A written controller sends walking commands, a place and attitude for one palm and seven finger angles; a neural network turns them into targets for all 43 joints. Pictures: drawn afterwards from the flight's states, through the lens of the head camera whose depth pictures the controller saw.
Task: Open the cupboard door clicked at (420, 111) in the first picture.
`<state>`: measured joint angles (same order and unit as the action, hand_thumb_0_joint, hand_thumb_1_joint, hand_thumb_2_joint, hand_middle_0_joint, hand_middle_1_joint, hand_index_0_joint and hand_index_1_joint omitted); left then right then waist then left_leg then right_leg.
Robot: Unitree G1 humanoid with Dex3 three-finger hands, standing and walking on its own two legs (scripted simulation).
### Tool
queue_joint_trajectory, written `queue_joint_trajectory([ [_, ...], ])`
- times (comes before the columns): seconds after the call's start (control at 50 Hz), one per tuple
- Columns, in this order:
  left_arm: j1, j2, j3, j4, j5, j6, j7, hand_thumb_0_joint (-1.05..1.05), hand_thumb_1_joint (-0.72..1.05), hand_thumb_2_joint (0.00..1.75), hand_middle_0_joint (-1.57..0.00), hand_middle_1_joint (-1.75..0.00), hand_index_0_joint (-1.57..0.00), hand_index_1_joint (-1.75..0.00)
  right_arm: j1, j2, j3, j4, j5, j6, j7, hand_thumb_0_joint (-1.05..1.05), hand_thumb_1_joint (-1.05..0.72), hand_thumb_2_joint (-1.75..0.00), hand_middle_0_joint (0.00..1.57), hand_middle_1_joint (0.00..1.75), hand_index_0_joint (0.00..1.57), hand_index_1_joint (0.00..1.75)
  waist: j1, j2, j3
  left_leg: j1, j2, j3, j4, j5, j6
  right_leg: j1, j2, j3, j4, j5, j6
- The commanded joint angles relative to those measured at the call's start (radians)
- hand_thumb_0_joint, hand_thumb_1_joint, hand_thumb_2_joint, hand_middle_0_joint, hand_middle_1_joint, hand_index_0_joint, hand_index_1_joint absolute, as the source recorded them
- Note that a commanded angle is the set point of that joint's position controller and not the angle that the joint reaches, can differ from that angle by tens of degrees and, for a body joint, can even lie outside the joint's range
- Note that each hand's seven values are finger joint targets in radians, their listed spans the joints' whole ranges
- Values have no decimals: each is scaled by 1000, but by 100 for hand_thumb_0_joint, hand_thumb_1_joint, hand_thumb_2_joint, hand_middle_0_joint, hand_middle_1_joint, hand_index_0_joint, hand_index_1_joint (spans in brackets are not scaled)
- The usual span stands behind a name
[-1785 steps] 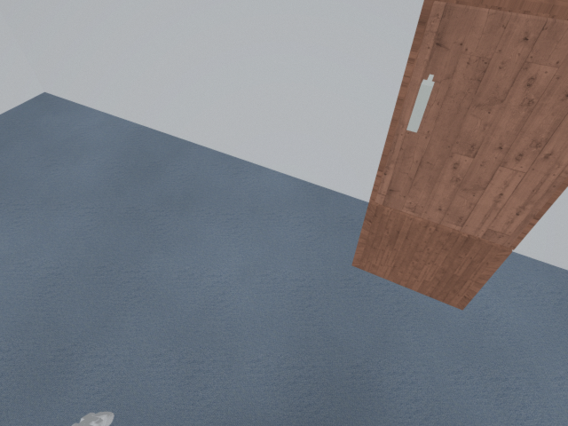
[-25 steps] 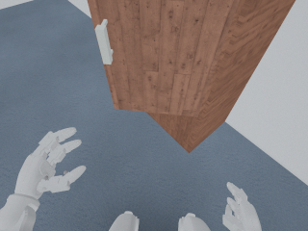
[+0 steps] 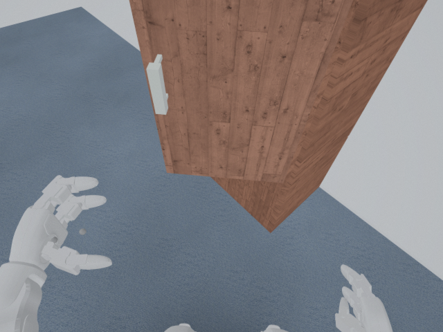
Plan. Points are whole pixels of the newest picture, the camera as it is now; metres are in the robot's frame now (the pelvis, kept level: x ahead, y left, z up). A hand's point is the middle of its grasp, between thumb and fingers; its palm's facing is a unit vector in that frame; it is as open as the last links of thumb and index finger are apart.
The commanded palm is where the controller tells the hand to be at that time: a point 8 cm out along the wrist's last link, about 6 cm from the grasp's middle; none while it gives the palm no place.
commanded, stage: raise the hand with hooked fingers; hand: left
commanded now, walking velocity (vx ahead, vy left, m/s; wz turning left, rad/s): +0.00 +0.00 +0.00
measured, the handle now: (160, 84) +0.61 +0.19 +0.09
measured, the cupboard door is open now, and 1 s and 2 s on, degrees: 43 43 43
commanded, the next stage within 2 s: move the hooked fingers beside the handle in 0.94 s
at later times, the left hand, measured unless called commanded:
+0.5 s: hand (72, 186) +0.30 +0.26 +0.12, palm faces +0.01 -1.00 -0.06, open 13.9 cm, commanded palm +0.27 +0.31 +0.11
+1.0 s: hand (80, 191) +0.30 +0.25 +0.11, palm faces +0.01 -1.00 -0.03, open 14.0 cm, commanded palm +0.27 +0.30 +0.11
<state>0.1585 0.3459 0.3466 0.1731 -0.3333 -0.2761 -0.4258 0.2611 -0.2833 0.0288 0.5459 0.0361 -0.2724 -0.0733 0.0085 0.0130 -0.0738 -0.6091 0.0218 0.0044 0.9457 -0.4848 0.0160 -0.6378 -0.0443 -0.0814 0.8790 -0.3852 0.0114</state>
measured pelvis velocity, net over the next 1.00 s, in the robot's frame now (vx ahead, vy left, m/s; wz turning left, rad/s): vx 0.01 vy -0.02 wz -0.01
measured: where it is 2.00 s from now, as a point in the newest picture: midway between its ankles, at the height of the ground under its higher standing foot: outside the picture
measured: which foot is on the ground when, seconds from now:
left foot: down 0.00-1.00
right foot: down 0.00-1.00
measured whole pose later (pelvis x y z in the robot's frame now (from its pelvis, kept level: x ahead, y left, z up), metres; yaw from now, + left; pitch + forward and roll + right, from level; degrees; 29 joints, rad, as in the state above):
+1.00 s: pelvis +0.01 -0.02 +0.02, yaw -1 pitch +6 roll -1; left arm -0.09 0.41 0.45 0.44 -0.35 -0.20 -0.53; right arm 0.28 -0.28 0.05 0.57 0.04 -0.21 -0.09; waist 0.01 0.03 -0.05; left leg -0.47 0.04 0.01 0.78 -0.42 -0.01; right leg -0.52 -0.02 -0.08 0.75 -0.34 -0.01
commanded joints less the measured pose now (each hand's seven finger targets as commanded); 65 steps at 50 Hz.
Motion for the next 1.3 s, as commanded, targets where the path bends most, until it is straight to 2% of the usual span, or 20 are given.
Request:
queue_joint_trajectory([
  [0.0,-184,213,108,-154,-32,-20,-10,0,-48,31,-30,-118,-30,-118,-16,-131,-46,-136,5,-35,-18,0,-90,-90,20,30,20,30,-5,67,-178,101,-17,-47,-214,322,-17,162,60,-5,-112,189,-38],
  [0.08,-266,244,119,-146,-29,3,-30,0,-50,30,-30,-120,-30,-120,-18,-132,-40,-136,4,-28,-23,0,-90,-90,20,30,20,30,-3,105,-192,141,-18,-47,-221,362,-19,182,62,-1,-122,228,-42],
  [0.14,-285,253,137,-110,-36,11,-41,0,-50,30,-30,-120,-30,-120,-15,-129,-42,-130,6,-22,-27,0,-90,-90,20,30,20,30,-5,46,-211,149,-17,-44,-229,378,-17,209,59,0,-140,255,-36],
  [0.18,-327,277,148,-105,-38,15,-52,0,-50,30,-30,-120,-30,-120,-19,-132,-35,-130,3,-20,-26,0,-90,-90,20,30,20,30,4,97,-213,163,-20,-44,-231,410,-20,225,62,4,-137,280,-43],
  [0.22,-351,297,163,-81,-36,21,-61,0,-50,30,-30,-120,-30,-120,-14,-131,-36,-126,4,-14,-29,0,-90,-90,20,30,20,30,2,82,-233,175,-19,-39,-239,414,-18,237,58,7,-150,288,-39],
  [0.28,-385,308,171,-17,-44,36,-77,0,-50,30,-30,-120,-30,-120,-17,-135,-33,-123,6,-7,-33,0,-90,-90,20,30,20,30,1,37,-192,154,-21,-37,-250,374,-12,247,60,13,-173,267,-41],
  [0.34,-441,327,176,-18,-42,36,-89,0,-50,30,-30,-120,-30,-120,-17,-132,-34,-119,10,-3,-37,0,-90,-90,20,30,20,30,-1,81,-222,181,-23,-28,-262,376,-10,261,53,19,-187,274,-39],
  [0.42,-475,366,205,36,-38,42,-97,0,-50,30,-30,-120,-30,-120,-3,-137,-35,-116,10,4,-40,0,-90,-90,20,30,20,30,3,50,-234,186,-23,-27,-275,395,-6,292,53,25,-199,299,-38],
  [0.48,-433,327,181,75,-51,48,-114,0,-50,30,-30,-120,-30,-120,-6,-137,-35,-124,10,5,-33,0,-90,-90,20,30,20,30,10,32,-206,171,-26,-18,-276,382,-3,304,50,33,-209,299,-41],
  [0.6,-448,354,205,67,-47,35,-101,0,-50,30,-30,-120,-30,-120,-4,-140,-41,-131,10,16,-26,0,-90,-90,20,30,20,30,8,13,-195,146,-28,-5,-281,345,1,306,46,49,-222,276,-35],
  [0.66,-451,363,217,30,-41,14,-84,0,-50,30,-30,-120,-30,-120,-5,-132,-44,-132,8,13,-28,0,-90,-90,20,30,20,30,13,65,-233,162,-30,2,-279,345,1,320,41,59,-222,276,-33],
  [0.72,-454,356,214,45,-45,9,-82,0,-50,30,-30,-120,-30,-120,-4,-132,-42,-128,8,16,-30,0,-90,-90,20,30,20,30,3,28,-213,143,-28,6,-276,321,4,322,41,69,-230,258,-29],
  [0.8,-478,356,202,21,-40,1,-88,0,-50,30,-30,-120,-30,-120,-12,-129,-41,-124,10,12,-35,0,-90,-90,20,30,20,30,4,78,-222,161,-28,4,-278,333,3,329,41,71,-228,271,-32],
  [0.88,-460,346,198,59,-49,12,-95,0,-50,30,-30,-120,-30,-120,-7,-133,-38,-121,9,11,-38,0,-90,-90,20,30,20,30,0,17,-198,147,-26,0,-276,329,5,325,43,69,-232,273,-30],
  [0.94,-470,332,184,91,-48,23,-104,0,-50,30,-30,-120,-30,-120,-13,-132,-37,-120,14,13,-39,0,-90,-90,20,30,20,30,-5,19,-170,131,-28,3,-281,294,2,298,39,71,-242,233,-27],
  [0.98,-495,345,183,62,-44,17,-103,0,-50,30,-30,-120,-30,-120,-14,-133,-36,-123,11,11,-39,0,-90,-90,20,30,20,30,-1,51,-189,150,-27,-1,-281,303,1,301,43,66,-233,234,-34],
  [1.02,-480,337,183,72,-42,16,-102,0,-50,30,-30,-120,-30,-120,-14,-130,-37,-124,13,11,-40,0,-90,-90,20,30,20,30,-3,33,-196,150,-28,0,-281,299,3,302,42,66,-236,232,-30],
  [1.08,-598,345,168,80,-39,7,-93,0,-50,30,-30,-120,-30,-120,-8,-135,-35,-109,11,10,-46,0,-90,-90,20,30,20,30,-21,32,-184,160,-25,-10,-278,289,1,273,47,60,-230,218,-33],
  [1.22,-724,355,142,190,-4,4,-86,0,-50,30,-30,-120,-30,-120,12,-138,-33,-87,9,23,-48,0,-90,-90,20,30,20,30,-31,61,-214,153,-27,-13,-279,284,-2,258,42,58,-218,218,-35],
  [1.28,-773,391,161,269,4,2,-84,0,-50,30,-30,-120,-30,-120,24,-147,-30,-86,7,37,-45,0,-90,-90,20,30,20,30,-27,25,-209,118,-24,-15,-276,269,-3,261,44,61,-213,200,-38],
])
